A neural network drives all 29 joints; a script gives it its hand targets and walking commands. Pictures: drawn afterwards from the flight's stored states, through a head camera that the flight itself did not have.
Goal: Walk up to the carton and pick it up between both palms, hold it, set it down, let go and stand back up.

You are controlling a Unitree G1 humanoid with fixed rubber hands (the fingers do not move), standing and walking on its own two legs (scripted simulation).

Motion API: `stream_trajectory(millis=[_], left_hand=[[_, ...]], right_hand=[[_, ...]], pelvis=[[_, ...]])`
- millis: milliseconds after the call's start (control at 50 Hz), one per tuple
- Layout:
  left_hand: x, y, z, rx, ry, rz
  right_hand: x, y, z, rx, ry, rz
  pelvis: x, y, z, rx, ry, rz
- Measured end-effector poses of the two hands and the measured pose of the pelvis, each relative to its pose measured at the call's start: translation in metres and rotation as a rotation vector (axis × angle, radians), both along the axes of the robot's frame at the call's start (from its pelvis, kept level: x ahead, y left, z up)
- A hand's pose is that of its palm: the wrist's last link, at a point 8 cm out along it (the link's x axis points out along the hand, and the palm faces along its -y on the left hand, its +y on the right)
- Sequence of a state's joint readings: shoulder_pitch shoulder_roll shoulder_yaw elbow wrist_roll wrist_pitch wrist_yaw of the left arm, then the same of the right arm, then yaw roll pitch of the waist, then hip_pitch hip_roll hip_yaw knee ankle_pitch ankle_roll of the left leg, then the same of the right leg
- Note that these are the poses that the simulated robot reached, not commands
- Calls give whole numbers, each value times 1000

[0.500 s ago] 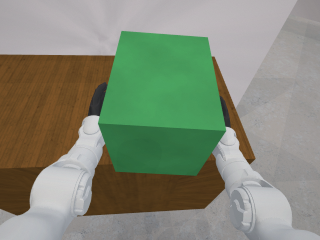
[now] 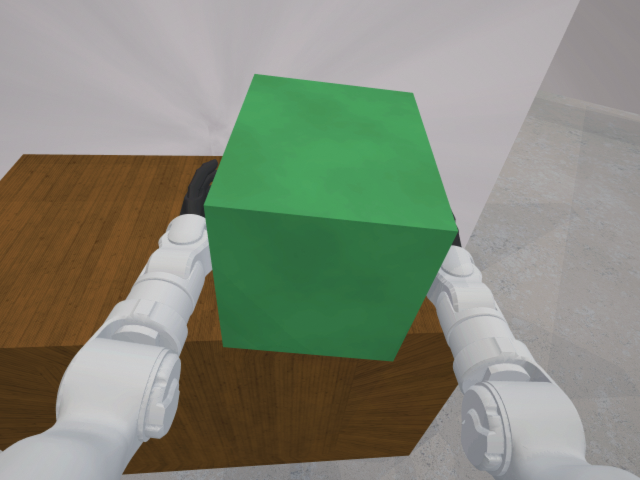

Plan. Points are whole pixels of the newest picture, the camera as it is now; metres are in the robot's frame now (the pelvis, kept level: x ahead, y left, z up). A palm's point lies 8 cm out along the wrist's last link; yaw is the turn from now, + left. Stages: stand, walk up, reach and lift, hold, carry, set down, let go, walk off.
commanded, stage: reach and lift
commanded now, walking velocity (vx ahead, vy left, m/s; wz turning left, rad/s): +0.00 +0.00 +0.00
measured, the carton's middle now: (322, 214) +0.47 +0.02 +0.11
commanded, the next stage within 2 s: hold in 1.94 s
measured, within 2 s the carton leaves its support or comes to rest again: neither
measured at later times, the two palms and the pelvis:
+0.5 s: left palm (168, 194) +0.38 +0.20 +0.20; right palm (456, 218) +0.39 -0.13 +0.19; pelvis -0.02 +0.00 +0.00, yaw +0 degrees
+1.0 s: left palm (174, 183) +0.38 +0.19 +0.21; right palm (467, 211) +0.39 -0.14 +0.20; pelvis -0.02 +0.00 +0.00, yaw +0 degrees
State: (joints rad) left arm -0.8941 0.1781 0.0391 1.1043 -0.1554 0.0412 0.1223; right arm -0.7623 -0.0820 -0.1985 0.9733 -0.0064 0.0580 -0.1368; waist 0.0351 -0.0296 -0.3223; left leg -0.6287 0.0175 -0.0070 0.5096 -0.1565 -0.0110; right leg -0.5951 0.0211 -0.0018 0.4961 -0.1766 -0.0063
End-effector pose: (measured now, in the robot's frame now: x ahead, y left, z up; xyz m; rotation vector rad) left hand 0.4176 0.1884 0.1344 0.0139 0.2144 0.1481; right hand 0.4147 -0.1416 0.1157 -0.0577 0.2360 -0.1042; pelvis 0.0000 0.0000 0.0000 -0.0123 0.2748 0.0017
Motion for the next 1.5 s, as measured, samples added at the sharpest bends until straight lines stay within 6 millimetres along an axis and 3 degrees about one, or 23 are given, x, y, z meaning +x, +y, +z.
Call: stream_trajectory(millis=[220, 460, 1500], left_hand=[[-14, 4, 47, -29, 5, 15], [-35, 11, 65, -50, 20, 32], [-37, 2, 92, -27, 72, 22]], right_hand=[[-13, 4, 41, 9, 5, 6], [-27, 11, 73, 0, 20, 20], [-31, 1, 101, 70, 72, -5]], pelvis=[[-8, 0, 2, 0, -85, 1], [-17, 0, 3, 0, -161, 2], [-18, 1, 3, -1, -174, 3]])
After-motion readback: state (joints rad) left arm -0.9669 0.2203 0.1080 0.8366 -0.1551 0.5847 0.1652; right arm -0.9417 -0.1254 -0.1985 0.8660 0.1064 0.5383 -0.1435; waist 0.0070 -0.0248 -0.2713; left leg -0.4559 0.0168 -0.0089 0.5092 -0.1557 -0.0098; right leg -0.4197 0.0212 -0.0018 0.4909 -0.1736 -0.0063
